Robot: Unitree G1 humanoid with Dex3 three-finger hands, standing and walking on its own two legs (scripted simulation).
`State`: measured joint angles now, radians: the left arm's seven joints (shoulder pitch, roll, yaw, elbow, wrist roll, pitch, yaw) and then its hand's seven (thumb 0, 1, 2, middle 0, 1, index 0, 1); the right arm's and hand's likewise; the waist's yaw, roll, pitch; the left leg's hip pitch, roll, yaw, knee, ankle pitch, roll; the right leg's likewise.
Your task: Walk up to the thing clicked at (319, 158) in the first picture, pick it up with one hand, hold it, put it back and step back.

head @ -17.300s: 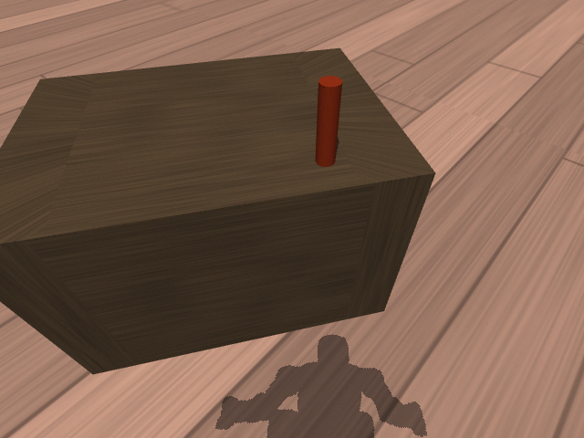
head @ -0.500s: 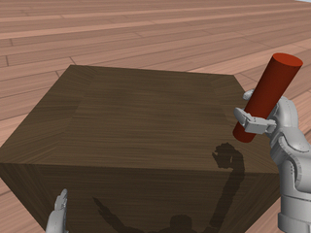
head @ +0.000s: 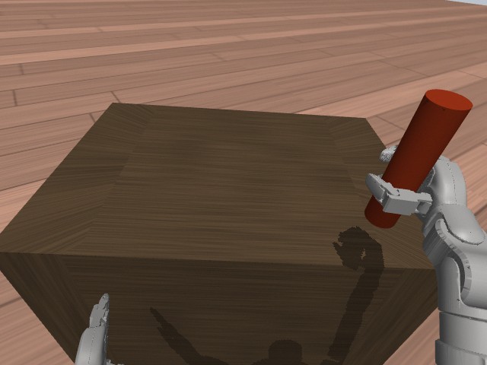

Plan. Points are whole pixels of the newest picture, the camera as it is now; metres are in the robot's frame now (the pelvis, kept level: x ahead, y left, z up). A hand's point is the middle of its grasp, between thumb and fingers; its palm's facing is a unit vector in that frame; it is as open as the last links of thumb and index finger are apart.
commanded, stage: hold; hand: right
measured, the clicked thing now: (408, 168) +0.32 -0.19 +0.25
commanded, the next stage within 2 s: crouch in 0.64 s
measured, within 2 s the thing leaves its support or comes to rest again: neither
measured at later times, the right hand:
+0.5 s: hand (390, 178) +0.33 -0.18 +0.23, palm faces +0.20 +0.98 -0.02, open 6.9 cm
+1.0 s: hand (387, 180) +0.34 -0.18 +0.21, palm faces +0.20 +0.98 -0.01, open 6.9 cm
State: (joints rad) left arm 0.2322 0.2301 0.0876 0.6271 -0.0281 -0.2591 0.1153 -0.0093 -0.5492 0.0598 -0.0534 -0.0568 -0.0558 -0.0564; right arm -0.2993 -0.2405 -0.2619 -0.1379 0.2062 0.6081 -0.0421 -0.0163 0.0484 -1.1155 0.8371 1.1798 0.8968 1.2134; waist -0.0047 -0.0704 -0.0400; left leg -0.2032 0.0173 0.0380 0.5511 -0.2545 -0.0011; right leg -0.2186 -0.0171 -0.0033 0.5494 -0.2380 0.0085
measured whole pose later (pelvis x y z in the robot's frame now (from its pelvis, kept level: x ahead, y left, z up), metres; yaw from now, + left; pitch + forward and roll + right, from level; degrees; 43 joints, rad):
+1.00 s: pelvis +0.01 +0.00 +0.00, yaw +0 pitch -5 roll +0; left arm 0.24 0.22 0.07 0.61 -0.02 -0.27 0.11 -0.01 -0.54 0.06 -0.05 -0.05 -0.05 -0.05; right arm -0.33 -0.24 -0.28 -0.06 0.20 0.59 -0.03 -0.02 0.05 -1.13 0.83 1.19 0.89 1.23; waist 0.00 -0.07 -0.04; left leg -0.21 0.02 0.04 0.55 -0.26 0.00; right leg -0.23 -0.02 0.00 0.55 -0.25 0.01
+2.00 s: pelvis +0.01 -0.01 -0.01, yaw +2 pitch +6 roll +1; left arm 0.27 0.22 0.03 0.52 0.00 -0.21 0.08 -0.01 -0.54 0.06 -0.06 -0.05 -0.06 -0.05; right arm -0.62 -0.38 -0.37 0.84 0.12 -0.11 0.00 -0.01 0.04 -1.16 0.85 1.17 0.91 1.20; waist 0.08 0.00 -0.05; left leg -0.45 -0.01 0.01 0.62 -0.27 -0.01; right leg -0.47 -0.04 -0.03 0.66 -0.29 0.00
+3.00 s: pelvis +0.00 -0.02 -0.05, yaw +3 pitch +14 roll +3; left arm 0.34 0.23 0.01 0.26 0.05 -0.15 0.02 -0.01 -0.55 0.07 -0.06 -0.05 -0.06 -0.05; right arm -0.72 -0.46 -0.45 1.11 0.06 -0.35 0.02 -0.01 0.04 -1.16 0.86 1.16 0.92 1.19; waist 0.15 0.02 -0.11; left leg -0.76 -0.02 0.01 0.87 -0.35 -0.02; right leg -0.80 -0.06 -0.02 0.94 -0.39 -0.01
